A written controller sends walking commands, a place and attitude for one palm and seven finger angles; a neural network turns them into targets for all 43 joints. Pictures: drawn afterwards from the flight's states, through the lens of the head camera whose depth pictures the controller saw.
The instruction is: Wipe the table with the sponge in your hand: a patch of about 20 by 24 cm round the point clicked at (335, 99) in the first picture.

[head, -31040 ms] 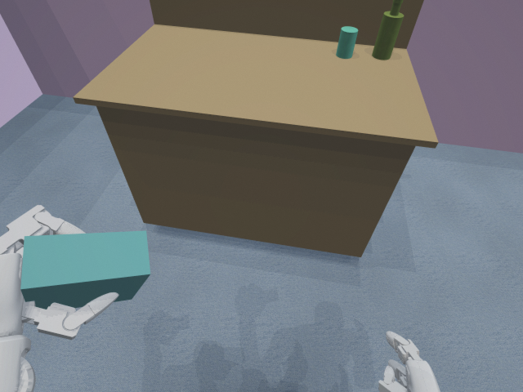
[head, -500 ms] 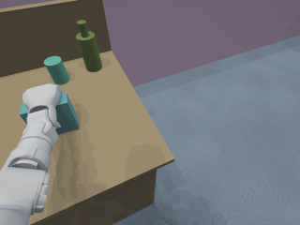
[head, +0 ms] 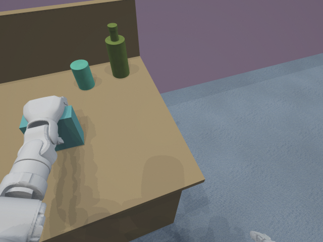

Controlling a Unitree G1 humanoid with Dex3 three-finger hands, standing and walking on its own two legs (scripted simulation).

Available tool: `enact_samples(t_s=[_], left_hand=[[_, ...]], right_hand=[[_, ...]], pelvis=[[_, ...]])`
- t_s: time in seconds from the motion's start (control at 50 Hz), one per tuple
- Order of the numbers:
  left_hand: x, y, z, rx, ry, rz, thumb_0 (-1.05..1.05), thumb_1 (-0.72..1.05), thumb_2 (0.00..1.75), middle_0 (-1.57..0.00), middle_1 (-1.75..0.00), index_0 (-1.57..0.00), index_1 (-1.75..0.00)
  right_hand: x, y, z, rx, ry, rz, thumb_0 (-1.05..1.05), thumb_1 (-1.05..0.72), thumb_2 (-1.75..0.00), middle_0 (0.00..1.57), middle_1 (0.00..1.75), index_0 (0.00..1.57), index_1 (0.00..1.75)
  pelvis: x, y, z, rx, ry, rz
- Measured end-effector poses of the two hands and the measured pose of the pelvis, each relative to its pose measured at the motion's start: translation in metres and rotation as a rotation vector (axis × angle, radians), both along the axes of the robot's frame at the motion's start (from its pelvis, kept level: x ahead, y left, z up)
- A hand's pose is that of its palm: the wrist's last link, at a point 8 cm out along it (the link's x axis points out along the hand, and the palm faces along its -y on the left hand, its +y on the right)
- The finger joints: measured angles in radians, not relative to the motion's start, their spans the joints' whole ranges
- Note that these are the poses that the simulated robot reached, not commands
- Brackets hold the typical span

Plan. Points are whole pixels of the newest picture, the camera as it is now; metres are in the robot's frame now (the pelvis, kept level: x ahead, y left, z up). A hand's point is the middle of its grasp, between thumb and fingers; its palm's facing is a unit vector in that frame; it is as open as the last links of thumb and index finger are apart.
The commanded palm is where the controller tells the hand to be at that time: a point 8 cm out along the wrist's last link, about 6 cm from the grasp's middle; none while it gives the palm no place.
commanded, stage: wipe back along the first lane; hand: left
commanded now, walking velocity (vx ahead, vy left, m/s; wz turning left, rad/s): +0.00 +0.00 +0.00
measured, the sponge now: (57, 134) +0.39 +0.31 +0.02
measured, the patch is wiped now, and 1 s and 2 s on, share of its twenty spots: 1.00 1.00 1.00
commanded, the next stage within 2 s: lift the sponge slowly off the table in 1.56 s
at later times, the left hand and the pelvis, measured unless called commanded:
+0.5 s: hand (54, 138) +0.35 +0.30 +0.05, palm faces -0.06 -0.02 -1.00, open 9.6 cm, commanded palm +0.31 +0.29 +0.09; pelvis +0.00 -0.01 +0.00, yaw +0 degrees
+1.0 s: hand (57, 154) +0.30 +0.27 +0.05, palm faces -0.03 -0.04 -1.00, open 9.6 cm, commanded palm +0.26 +0.27 +0.09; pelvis +0.00 -0.02 +0.00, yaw +0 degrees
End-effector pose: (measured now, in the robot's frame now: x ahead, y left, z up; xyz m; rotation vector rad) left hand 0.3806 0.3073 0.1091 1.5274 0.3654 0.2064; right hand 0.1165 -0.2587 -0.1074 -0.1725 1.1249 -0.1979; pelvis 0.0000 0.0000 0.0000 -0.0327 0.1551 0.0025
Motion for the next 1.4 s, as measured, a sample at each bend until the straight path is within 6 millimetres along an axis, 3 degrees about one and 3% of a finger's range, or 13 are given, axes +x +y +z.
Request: enact_samples(t_s=[0.42, 0.94, 1.4], left_hand=[[-0.037, -0.014, -0.002, 0.020, -0.022, 0.014, -0.01, -0.46, 1.10, -0.73, -1.43, -0.75, -1.42], [-0.089, -0.039, -0.003, 0.002, -0.064, 0.023, 0.00, -0.45, 1.09, -0.72, -1.44, -0.74, -1.43], [-0.143, -0.051, 0.000, -0.037, -0.107, 0.018, 0.03, -0.45, 1.09, -0.71, -1.45, -0.74, -1.43]], right_hand=[[0.019, -0.004, 0.001, 0.038, -0.047, 0.032, 0.00, -0.91, -0.90, 0.20, 0.30, 0.20, 0.30], [0.069, 0.008, 0.015, 0.085, -0.200, 0.107, 0.01, -0.91, -0.90, 0.20, 0.30, 0.20, 0.30], [0.082, 0.011, 0.024, 0.098, -0.278, 0.118, 0.01, -0.91, -0.90, 0.20, 0.30, 0.20, 0.30]], pelvis=[[0.001, -0.011, 0.002, 0.006, -0.033, 0.008], [0.004, -0.019, 0.002, 0.017, -0.084, 0.006], [0.003, -0.017, 0.003, 0.021, -0.120, -0.014]])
